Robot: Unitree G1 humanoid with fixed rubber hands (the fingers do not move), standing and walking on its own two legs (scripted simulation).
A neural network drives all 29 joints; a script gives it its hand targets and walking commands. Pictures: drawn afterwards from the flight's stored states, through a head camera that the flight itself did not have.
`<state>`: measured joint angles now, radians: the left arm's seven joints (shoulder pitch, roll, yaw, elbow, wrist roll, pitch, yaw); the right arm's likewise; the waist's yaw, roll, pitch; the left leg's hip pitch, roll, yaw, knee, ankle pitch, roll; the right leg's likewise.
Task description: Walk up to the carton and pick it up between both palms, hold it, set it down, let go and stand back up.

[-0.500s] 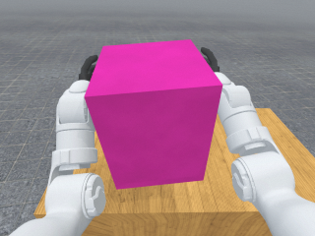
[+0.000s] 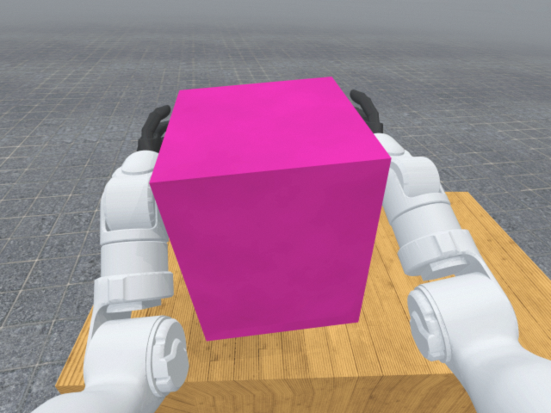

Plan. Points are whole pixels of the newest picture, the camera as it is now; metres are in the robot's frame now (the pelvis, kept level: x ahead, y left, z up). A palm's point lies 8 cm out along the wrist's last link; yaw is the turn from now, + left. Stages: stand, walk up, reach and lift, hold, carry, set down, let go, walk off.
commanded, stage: hold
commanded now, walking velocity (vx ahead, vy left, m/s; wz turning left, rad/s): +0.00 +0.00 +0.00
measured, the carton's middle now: (269, 207) +0.31 +0.00 +0.22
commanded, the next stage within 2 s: none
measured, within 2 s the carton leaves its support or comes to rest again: neither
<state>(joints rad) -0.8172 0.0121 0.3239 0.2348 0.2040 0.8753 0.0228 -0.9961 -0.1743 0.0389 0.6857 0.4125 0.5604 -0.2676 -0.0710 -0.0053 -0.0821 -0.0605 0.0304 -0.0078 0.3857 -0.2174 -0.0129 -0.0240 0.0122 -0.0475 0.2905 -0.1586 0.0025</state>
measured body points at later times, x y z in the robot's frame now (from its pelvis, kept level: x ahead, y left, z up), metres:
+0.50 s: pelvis -0.01 +0.00 +0.00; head -0.08 +0.01 +0.44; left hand +0.38 +0.15 +0.27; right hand +0.39 -0.14 +0.29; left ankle +0.00 +0.12 -0.75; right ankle +0.01 -0.12 -0.75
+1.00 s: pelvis -0.01 -0.01 +0.00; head -0.10 +0.01 +0.44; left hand +0.37 +0.15 +0.29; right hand +0.38 -0.14 +0.31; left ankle +0.00 +0.12 -0.75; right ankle +0.01 -0.12 -0.75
